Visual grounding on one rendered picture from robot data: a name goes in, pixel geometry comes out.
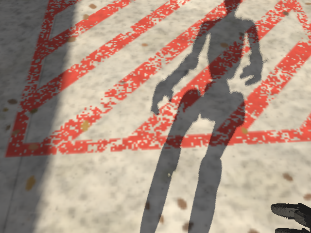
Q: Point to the robot right hand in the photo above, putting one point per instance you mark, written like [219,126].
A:
[299,212]

